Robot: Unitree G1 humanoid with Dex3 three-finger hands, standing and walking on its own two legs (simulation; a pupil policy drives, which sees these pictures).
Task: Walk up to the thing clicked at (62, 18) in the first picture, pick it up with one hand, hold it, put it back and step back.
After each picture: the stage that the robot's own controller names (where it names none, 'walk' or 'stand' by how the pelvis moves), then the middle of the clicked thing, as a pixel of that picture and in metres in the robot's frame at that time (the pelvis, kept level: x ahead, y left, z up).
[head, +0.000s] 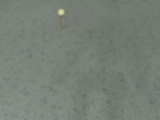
stand; (62, 19) +1.73 +0.26 -0.65
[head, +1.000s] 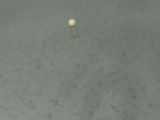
walk; (72, 29) +1.62 +0.26 -0.65
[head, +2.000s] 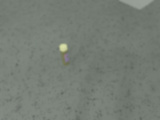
walk; (64, 55) +1.07 +0.26 -0.65
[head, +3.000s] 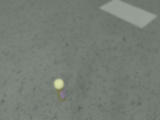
walk; (60, 91) +0.70 +0.23 -0.64
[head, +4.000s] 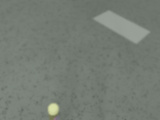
walk; (53, 115) +0.51 +0.16 -0.63
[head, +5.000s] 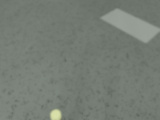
stand; out of the picture +0.46 +0.19 -0.65
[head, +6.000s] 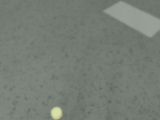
stand; (58, 118) +0.44 +0.19 -0.64
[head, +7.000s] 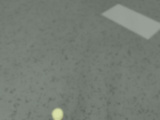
stand; out of the picture +0.45 +0.19 -0.66
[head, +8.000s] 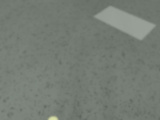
stand; out of the picture +0.41 +0.21 -0.65
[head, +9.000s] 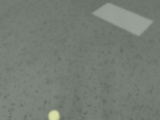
stand; out of the picture +0.44 +0.21 -0.66
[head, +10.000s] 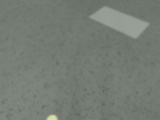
stand; out of the picture +0.43 +0.22 -0.66
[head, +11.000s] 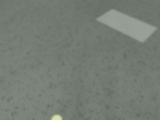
stand; out of the picture +0.44 +0.19 -0.66
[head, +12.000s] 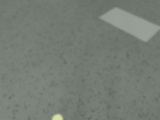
stand; out of the picture +0.43 +0.18 -0.66
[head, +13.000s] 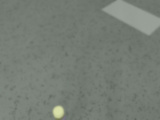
go down; (60, 117) +0.45 +0.18 -0.65
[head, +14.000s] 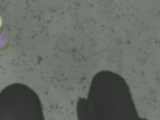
go down; out of the picture +0.52 +0.24 -0.23
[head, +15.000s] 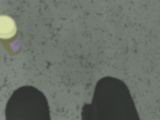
approach; (9, 38) +0.51 +0.23 -0.26
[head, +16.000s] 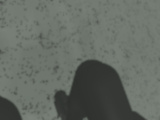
close in; out of the picture +0.50 +0.29 -0.17
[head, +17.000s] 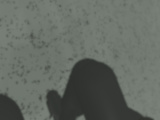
close; out of the picture +0.49 +0.31 -0.17
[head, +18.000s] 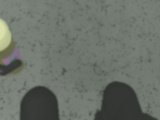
lift; (4, 52) +0.40 +0.25 -0.03
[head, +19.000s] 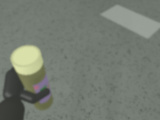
hold; (36, 82) +0.32 +0.16 +0.09
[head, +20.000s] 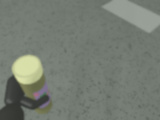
hold; (36, 89) +0.32 +0.17 +0.04
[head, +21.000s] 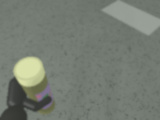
crouch; (38, 90) +0.31 +0.16 +0.04
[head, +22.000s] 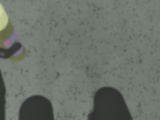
crouch; (5, 38) +0.48 +0.21 -0.05
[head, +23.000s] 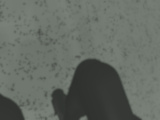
lower; out of the picture +0.48 +0.30 -0.18
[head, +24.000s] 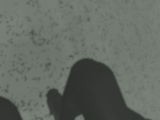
lower; out of the picture +0.48 +0.31 -0.18
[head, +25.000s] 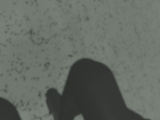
lower; out of the picture +0.48 +0.32 -0.18
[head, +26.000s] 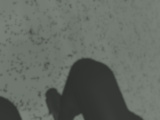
lower; out of the picture +0.48 +0.32 -0.18
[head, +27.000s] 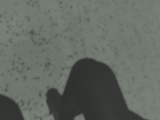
loosen; out of the picture +0.48 +0.30 -0.18
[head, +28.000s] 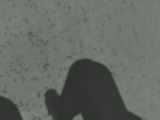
withdraw; out of the picture +0.49 +0.29 -0.19
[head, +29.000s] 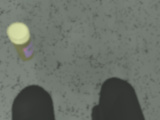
walk; (23, 44) +0.51 +0.23 -0.25
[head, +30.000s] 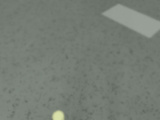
stand; out of the picture +0.44 +0.16 -0.59
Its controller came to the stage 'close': yes
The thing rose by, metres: 0.68
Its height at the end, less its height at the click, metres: +0.00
